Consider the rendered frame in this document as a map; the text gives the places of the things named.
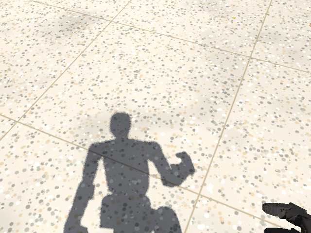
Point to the right robot hand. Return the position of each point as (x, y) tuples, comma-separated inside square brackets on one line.
[(291, 213)]

